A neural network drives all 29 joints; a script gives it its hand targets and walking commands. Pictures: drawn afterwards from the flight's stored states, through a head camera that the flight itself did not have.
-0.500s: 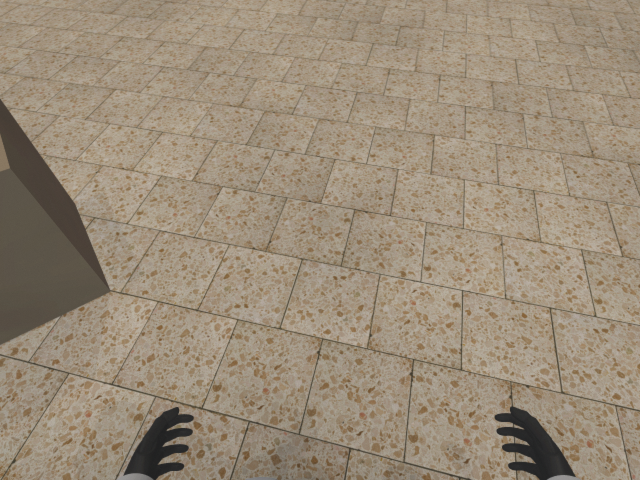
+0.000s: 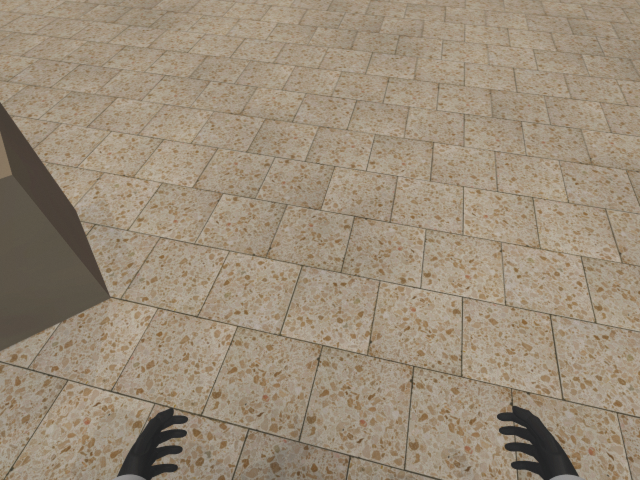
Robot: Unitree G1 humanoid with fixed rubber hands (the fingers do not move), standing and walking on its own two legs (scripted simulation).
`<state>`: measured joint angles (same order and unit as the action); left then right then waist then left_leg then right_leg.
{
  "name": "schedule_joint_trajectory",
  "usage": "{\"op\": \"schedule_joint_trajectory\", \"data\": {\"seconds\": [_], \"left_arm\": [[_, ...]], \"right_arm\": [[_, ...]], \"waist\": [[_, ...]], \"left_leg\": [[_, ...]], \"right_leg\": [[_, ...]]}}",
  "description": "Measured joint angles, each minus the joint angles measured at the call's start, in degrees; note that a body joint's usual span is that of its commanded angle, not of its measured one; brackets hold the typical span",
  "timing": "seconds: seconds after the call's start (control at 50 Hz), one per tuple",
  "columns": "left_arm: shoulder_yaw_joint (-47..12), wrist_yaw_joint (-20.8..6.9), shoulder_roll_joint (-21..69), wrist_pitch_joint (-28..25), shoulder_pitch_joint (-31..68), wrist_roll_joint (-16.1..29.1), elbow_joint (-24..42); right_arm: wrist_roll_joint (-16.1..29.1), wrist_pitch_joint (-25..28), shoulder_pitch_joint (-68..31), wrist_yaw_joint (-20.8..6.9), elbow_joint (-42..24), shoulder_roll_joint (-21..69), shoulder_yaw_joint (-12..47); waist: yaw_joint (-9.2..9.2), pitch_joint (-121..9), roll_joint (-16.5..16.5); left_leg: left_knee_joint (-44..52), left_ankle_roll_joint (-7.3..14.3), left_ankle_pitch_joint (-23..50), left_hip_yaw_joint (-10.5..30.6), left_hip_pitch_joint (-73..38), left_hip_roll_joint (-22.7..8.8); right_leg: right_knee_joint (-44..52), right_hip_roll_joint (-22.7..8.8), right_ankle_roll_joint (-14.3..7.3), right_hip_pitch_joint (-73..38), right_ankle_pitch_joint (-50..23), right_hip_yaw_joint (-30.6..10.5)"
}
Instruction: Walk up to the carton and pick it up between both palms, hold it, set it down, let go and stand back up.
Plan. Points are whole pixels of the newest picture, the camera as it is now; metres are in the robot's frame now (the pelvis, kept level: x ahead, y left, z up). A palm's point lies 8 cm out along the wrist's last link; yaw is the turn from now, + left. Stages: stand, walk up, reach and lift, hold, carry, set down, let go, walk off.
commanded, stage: stand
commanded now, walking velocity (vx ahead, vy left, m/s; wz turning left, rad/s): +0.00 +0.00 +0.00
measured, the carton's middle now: out of the picture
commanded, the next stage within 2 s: none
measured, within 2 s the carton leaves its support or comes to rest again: neither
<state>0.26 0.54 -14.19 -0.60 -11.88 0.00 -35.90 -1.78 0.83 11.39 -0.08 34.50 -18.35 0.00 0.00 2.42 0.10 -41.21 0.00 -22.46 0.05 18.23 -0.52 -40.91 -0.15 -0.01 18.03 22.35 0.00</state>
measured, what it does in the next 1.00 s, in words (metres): stands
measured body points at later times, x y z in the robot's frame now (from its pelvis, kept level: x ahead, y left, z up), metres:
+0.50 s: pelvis +0.00 +0.00 +0.00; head +0.01 +0.00 +0.45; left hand +0.14 +0.25 -0.10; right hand +0.16 -0.27 -0.08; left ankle -0.01 +0.12 -0.72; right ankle -0.01 -0.12 -0.72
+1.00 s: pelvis -0.01 +0.00 +0.00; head -0.01 +0.00 +0.45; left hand +0.13 +0.26 -0.10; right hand +0.15 -0.27 -0.08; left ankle -0.01 +0.12 -0.72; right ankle -0.01 -0.12 -0.72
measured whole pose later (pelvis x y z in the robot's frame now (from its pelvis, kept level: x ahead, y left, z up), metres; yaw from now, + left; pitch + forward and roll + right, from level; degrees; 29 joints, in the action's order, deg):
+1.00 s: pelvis -0.01 +0.00 +0.00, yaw +0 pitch -2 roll +0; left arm 0.3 0.5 -15.0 -1.2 -11.9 0.0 -39.5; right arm -1.8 1.4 11.4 -0.3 34.7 -19.4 0.0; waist 0.0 2.3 0.1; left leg -41.2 0.1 -21.3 0.1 18.2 -0.5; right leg -40.9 -0.2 0.0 18.0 21.2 0.0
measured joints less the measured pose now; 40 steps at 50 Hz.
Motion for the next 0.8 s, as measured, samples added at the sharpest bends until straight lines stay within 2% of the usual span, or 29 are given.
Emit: {"op": "schedule_joint_trajectory", "data": {"seconds": [0.8], "left_arm": [[0.05,0.0,-0.8,-0.49,0.0,0.0,-3.22]], "right_arm": [[0.0,0.54,0.0,-0.15,0.01,-0.86,0.0]], "waist": [[0.0,-0.49,-0.02]], "left_leg": [[0.0,0.07,0.87,0.0,0.0,0.0]], "right_leg": [[0.0,0.0,0.0,0.0,-0.86,0.0]]}}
